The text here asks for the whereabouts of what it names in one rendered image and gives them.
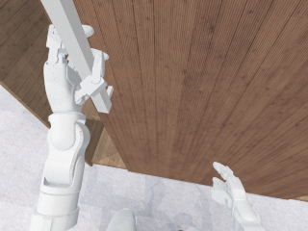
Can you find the robot left hand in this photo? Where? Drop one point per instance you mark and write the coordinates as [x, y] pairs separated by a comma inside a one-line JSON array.
[[61, 78]]

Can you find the robot left forearm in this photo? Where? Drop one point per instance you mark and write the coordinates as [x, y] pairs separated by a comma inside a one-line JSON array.
[[63, 172]]

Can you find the robot right forearm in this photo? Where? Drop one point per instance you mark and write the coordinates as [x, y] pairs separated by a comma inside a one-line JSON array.
[[245, 218]]

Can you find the robot right hand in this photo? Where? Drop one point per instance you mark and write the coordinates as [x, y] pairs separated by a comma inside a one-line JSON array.
[[229, 192]]

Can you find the left robot thigh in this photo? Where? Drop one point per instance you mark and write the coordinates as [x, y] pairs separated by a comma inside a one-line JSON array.
[[123, 220]]

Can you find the handle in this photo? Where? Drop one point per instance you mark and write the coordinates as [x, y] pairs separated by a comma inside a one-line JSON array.
[[68, 25]]

